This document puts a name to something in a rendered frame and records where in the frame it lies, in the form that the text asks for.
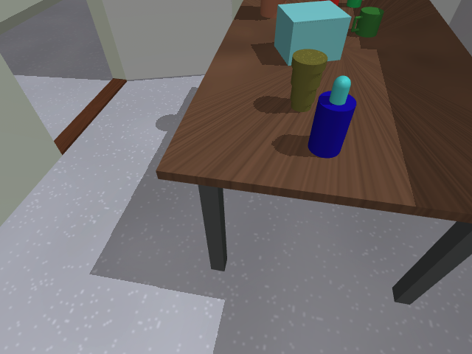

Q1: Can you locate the table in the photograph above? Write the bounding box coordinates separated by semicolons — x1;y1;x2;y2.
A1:
156;0;472;305

